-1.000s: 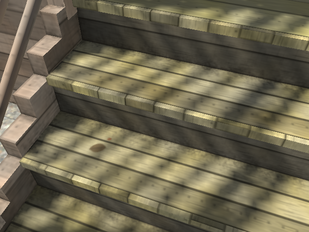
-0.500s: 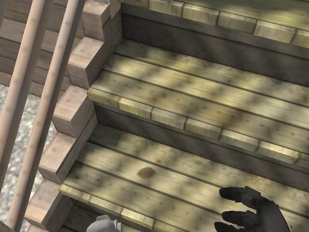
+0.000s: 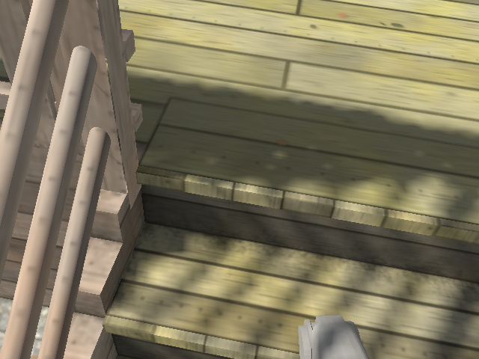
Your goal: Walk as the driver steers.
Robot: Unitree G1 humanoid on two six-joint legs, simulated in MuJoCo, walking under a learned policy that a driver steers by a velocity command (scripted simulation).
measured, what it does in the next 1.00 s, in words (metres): climbs, turning right: right foot 0.19 m higher, then left foot 0.19 m higher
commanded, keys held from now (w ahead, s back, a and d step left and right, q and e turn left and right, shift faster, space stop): w+e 0.80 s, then w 0.02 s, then no key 0.18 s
